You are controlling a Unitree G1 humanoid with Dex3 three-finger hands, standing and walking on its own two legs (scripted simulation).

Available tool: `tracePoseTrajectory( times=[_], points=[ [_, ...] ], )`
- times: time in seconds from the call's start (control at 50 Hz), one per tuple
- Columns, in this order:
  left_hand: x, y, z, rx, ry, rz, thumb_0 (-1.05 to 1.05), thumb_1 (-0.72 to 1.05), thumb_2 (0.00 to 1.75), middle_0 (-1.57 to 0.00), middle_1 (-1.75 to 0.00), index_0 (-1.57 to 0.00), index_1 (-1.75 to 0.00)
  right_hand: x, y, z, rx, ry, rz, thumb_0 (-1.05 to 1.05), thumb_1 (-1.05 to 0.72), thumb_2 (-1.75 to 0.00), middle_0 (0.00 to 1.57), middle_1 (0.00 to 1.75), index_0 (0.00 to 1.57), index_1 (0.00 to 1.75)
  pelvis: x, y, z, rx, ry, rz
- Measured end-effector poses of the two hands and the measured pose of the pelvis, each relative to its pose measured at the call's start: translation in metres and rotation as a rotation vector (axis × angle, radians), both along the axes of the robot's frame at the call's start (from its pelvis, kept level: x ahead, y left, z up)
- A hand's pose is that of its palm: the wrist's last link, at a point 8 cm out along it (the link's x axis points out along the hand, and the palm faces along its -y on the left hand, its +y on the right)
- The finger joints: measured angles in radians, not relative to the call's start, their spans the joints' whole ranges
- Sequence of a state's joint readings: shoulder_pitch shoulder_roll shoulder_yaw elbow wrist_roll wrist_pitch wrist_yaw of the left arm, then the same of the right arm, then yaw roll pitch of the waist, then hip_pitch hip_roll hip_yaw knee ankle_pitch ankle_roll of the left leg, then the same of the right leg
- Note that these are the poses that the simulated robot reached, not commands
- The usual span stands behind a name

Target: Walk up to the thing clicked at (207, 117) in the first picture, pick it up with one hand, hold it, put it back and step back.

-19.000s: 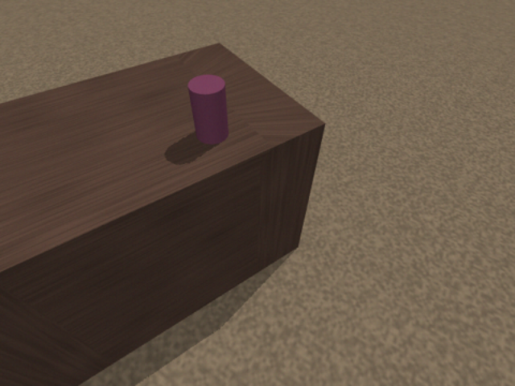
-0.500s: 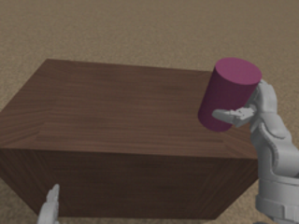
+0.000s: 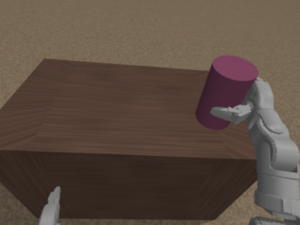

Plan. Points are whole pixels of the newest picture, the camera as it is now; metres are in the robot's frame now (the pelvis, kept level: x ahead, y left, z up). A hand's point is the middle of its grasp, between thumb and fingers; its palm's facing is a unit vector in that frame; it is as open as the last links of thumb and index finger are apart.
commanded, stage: crouch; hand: right
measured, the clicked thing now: (222, 95) +0.34 -0.15 +0.23
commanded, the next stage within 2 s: lower in 1.10 s
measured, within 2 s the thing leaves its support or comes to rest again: neither
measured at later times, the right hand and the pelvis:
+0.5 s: hand (211, 101) +0.42 -0.18 +0.15, palm faces +0.15 +0.99 +0.00, open 12.0 cm; pelvis -0.01 +0.00 +0.00, yaw +2 degrees
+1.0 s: hand (208, 102) +0.46 -0.19 +0.11, palm faces +0.14 +0.99 +0.01, open 12.0 cm; pelvis +0.00 -0.01 -0.01, yaw +2 degrees
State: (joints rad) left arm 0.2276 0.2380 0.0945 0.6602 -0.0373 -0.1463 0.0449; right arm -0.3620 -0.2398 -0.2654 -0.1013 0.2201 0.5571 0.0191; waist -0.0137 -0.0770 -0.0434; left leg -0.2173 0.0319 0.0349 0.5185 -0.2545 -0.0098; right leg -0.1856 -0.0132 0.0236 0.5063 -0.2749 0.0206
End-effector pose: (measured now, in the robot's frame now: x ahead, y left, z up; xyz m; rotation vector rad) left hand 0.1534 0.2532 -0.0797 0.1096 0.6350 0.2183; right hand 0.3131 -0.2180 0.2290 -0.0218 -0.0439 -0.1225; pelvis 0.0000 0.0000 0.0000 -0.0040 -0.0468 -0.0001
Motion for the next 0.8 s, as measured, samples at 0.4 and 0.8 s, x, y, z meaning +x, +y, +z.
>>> tracePoseTrajectory(
  times=[0.4,0.8],
  points=[
    [-0.030,0.010,0.002,0.080,0.036,0.044,-0.01,-0.53,0.07,-0.04,-0.05,-0.05,-0.05,0.062,-0.007,-0.069,0.025,0.084,-0.038,-0.01,0.61,-0.79,0.64,1.07,0.67,1.07,-0.011,0.000,-0.004,0.001,0.057,0.019],
    [-0.031,0.001,0.003,0.088,0.077,0.063,-0.01,-0.53,0.06,-0.05,-0.05,-0.05,-0.05,0.104,-0.023,-0.111,0.022,0.085,-0.041,-0.01,0.61,-0.80,0.63,1.08,0.66,1.09,-0.004,-0.007,-0.007,0.005,0.143,0.035]
  ],
)
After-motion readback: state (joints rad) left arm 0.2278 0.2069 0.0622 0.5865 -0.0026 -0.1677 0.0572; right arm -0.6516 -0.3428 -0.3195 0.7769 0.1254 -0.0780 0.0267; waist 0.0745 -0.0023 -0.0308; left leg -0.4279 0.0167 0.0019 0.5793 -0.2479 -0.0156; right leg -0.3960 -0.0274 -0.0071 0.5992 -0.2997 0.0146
